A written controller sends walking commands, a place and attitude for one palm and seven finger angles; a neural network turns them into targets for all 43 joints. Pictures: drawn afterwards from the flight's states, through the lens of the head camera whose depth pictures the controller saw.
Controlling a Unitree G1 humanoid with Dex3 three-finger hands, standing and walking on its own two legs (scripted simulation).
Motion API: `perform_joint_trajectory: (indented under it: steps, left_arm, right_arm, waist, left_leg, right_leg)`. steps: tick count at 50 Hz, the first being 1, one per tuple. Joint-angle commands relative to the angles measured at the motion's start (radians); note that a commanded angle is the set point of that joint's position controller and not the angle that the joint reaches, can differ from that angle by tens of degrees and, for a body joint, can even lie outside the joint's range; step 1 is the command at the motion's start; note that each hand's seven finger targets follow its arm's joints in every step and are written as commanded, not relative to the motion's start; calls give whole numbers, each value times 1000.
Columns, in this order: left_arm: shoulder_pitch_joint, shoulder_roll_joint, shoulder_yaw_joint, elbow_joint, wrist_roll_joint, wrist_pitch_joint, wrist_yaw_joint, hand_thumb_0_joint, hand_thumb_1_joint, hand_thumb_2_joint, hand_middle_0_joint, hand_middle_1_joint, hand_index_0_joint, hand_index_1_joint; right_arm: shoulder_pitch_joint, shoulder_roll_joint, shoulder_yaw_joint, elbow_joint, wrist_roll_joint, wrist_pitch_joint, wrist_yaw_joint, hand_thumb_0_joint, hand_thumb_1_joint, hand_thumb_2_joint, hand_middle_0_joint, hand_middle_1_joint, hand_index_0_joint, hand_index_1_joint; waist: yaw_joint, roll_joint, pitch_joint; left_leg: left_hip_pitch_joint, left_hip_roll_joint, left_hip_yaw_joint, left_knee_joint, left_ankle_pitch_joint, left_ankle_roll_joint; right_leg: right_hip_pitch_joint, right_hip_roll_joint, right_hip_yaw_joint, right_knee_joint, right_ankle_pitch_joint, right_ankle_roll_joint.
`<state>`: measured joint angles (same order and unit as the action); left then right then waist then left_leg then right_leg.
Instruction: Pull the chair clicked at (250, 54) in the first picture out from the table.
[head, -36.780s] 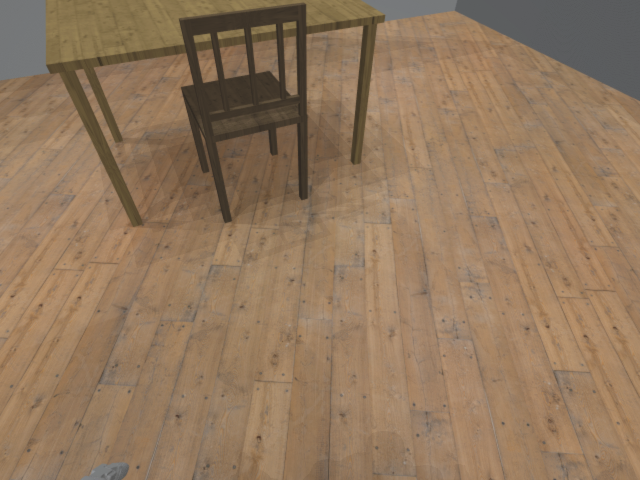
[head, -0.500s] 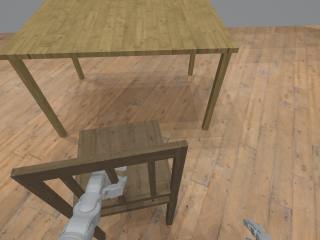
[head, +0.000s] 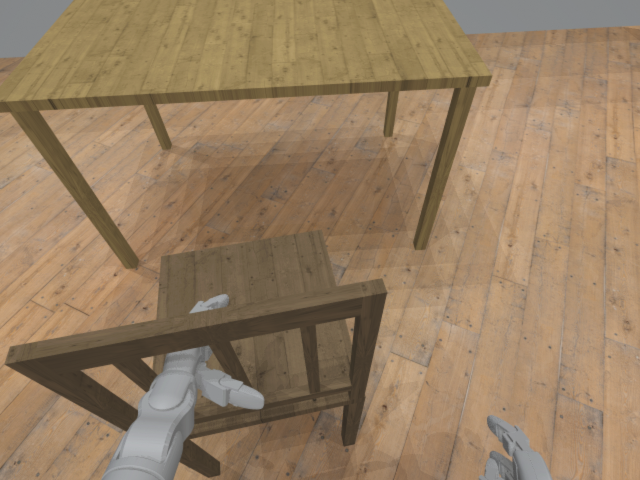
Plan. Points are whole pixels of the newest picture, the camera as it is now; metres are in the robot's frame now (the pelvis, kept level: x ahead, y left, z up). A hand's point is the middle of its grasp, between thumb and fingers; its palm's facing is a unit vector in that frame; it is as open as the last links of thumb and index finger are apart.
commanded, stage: open the thumb and straighten the fingers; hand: left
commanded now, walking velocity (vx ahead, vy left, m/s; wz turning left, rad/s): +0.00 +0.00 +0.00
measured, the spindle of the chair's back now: (237, 374) +0.28 +0.13 -0.08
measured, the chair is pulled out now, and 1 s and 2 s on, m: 0.55 0.55 0.55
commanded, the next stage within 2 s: draw the fingers out of the gap in 0.08 s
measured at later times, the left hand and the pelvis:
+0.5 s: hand (218, 409) +0.22 +0.14 -0.05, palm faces -0.05 -0.99 -0.12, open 17.5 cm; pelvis +0.00 +0.00 -0.01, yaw +1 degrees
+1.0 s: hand (209, 459) +0.17 +0.14 -0.04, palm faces -0.01 -0.99 -0.13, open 17.5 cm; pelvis +0.00 +0.00 -0.02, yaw +2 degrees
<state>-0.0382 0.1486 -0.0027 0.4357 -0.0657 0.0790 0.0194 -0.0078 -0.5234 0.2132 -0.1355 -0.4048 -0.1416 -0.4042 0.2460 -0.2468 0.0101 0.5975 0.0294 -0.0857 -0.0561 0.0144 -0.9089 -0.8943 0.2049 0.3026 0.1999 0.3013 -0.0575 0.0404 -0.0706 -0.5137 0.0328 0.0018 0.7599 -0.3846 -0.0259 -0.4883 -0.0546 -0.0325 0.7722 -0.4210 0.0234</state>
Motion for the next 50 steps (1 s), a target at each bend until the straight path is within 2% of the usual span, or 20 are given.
perform_joint_trajectory:
  steps: [1,3,8,9,10,11,13,15,19,21,26,27,28,29,33,36,37,38,42,50]
  left_arm:
    - [-125,108,48,-243,-16,-42,-6,0,-550,200,0,0,0,0]
    - [-123,70,4,-263,-21,-29,-19,0,-550,200,0,0,0,0]
    - [-77,106,28,-275,-25,-2,-27,0,-550,200,0,0,0,0]
    - [-185,206,105,-293,-20,-9,-19,0,-550,200,0,0,0,0]
    - [-171,177,87,-308,-14,-14,-21,0,-550,200,0,0,0,0]
    - [-144,196,96,-342,-12,-19,-18,0,-550,200,0,0,0,0]
    - [-13,132,55,-391,-15,-28,-15,0,-550,200,0,0,0,0]
    - [89,90,10,-436,-23,-26,-19,0,-550,200,0,0,0,0]
    - [230,88,-4,-420,-24,16,-30,0,-550,200,0,0,0,0]
    - [214,128,17,-439,-17,28,-26,0,-550,200,0,0,0,0]
    - [211,175,48,-628,-15,-14,-5,0,-550,200,0,0,0,0]
    - [221,170,43,-677,-12,-30,-1,0,-550,200,0,0,0,0]
    - [269,132,7,-665,-11,-32,-3,0,-550,200,0,0,0,0]
    - [266,133,2,-676,-14,-38,-4,0,-550,200,0,0,0,0]
    - [318,88,-64,-629,-8,-8,-25,0,-550,200,0,0,0,0]
    - [371,121,-35,-632,-2,25,-21,0,-550,200,0,0,0,0]
    - [379,100,-57,-651,-1,33,-20,0,-550,200,0,0,0,0]
    - [395,110,-40,-649,-1,41,-13,0,-550,200,0,0,0,0]
    - [457,123,-21,-732,4,43,9,0,-550,200,0,0,0,0]
    - [619,77,-80,-811,12,46,-3,0,-550,200,0,0,0,0]
  right_arm:
    - [-26,-132,-54,-149,1,-43,-15,0,-900,-900,200,300,200,300]
    - [-27,-132,-53,-154,3,-44,-13,0,-900,-900,200,300,200,300]
    - [-32,-143,-53,-167,3,-38,-15,0,-900,-900,200,300,200,300]
    - [-24,-153,-53,-153,2,-29,-23,0,-900,-900,200,300,200,300]
    - [-29,-140,-51,-161,-1,-30,-26,0,-900,-900,200,300,200,300]
    - [-30,-140,-53,-169,-1,-34,-27,0,-900,-900,200,300,200,300]
    - [-36,-125,-52,-186,-1,-44,-22,0,-900,-900,200,300,200,300]
    - [-40,-121,-51,-198,1,-52,-15,0,-900,-900,200,300,200,300]
    - [-53,-133,-51,-216,4,-50,-11,0,-900,-900,200,300,200,300]
    - [-61,-140,-50,-219,4,-44,-17,0,-900,-900,200,300,200,300]
    - [-48,-127,-47,-240,-3,-64,-35,0,-900,-900,200,300,200,300]
    - [-43,-120,-45,-242,-2,-71,-39,0,-900,-900,200,300,200,300]
    - [-47,-113,-41,-243,-2,-77,-40,0,-900,-900,200,300,200,300]
    - [-40,-115,-42,-239,-1,-80,-40,0,-900,-900,200,300,200,300]
    - [-54,-123,-36,-243,2,-89,-41,0,-900,-900,200,300,200,300]
    - [-67,-124,-38,-255,0,-84,-42,0,-900,-900,200,300,200,300]
    - [-67,-121,-34,-267,1,-83,-41,0,-900,-900,200,300,200,300]
    - [-69,-118,-35,-271,1,-80,-42,0,-900,-900,200,300,200,300]
    - [-74,-104,-36,-292,0,-75,-45,0,-900,-900,200,300,200,300]
    - [-79,-90,-43,-305,3,-75,-45,0,-900,-900,200,300,200,300]
  waist:
    - [1,-38,-263]
    - [-14,-48,-259]
    - [-13,-92,-218]
    - [-21,-86,-224]
    - [-12,-58,-237]
    - [-3,-35,-247]
    - [14,6,-291]
    - [15,6,-302]
    - [2,-102,-200]
    - [0,-103,-148]
    - [3,-30,-215]
    - [2,-4,-245]
    - [0,-2,-217]
    - [-9,-8,-224]
    - [-22,-17,-139]
    - [1,-34,-148]
    - [0,-28,-162]
    - [3,-52,-157]
    - [21,-46,-188]
    - [7,-39,-144]
  left_leg:
    - [154,-5,18,-62,363,49]
    - [155,-4,15,-54,366,48]
    - [109,-8,9,-45,320,50]
    - [104,-10,4,-44,307,51]
    - [116,-14,6,-49,315,52]
    - [126,-11,4,-48,334,51]
    - [161,-7,6,-39,399,48]
    - [168,-2,3,-32,442,45]
    - [77,-5,-3,-30,331,47]
    - [43,-10,-5,-31,255,49]
    - [74,-18,-10,-10,260,54]
    - [95,-19,-11,-5,282,53]
    - [89,-18,-15,-2,280,52]
    - [91,-18,-20,4,276,52]
    - [47,-18,-38,4,185,50]
    - [24,-21,-41,1,153,50]
    - [30,-23,-38,1,150,51]
    - [17,-22,-39,3,144,50]
    - [13,-25,-36,6,158,51]
    - [-17,-25,-36,34,150,52]
  right_leg:
    - [110,17,-38,-90,444,-21]
    - [91,16,-44,-85,450,-16]
    - [70,17,-48,-81,422,-14]
    - [67,16,-39,-83,411,-13]
    - [77,17,-39,-78,406,-16]
    - [87,16,-39,-76,413,-22]
    - [103,11,-44,-61,449,-25]
    - [107,9,-51,-55,474,-24]
    - [64,13,-62,-60,418,-15]
    - [36,14,-58,-71,343,-16]
    - [35,12,-48,-54,315,-22]
    - [38,13,-49,-42,323,-24]
    - [20,14,-56,-38,310,-24]
    - [9,14,-54,-38,304,-22]
    - [-53,17,-65,-41,206,-20]
    - [-39,17,-64,-42,168,-24]
    - [-42,15,-62,-40,167,-21]
    - [-41,16,-64,-38,162,-20]
    - [-20,16,-60,-29,167,-24]
    - [-59,17,-61,-20,164,-21]
